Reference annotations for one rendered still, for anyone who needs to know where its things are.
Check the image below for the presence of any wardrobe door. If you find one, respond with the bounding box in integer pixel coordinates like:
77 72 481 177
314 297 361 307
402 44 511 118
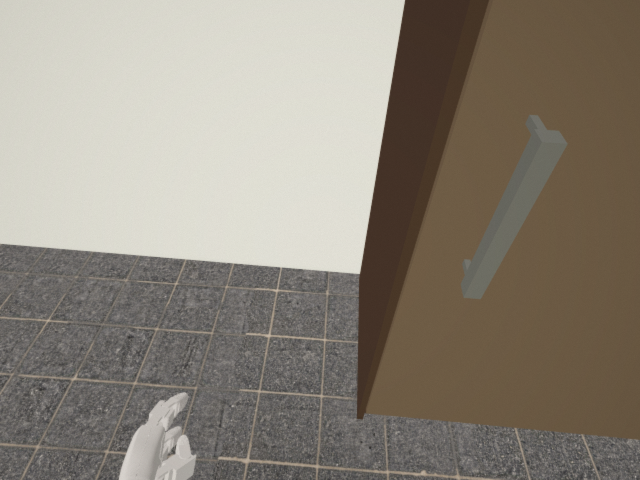
366 0 640 440

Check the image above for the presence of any handle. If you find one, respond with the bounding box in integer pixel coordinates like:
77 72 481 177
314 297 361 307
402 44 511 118
461 115 568 299

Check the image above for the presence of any left robot hand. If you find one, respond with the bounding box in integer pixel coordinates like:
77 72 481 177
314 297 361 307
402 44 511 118
119 392 196 480

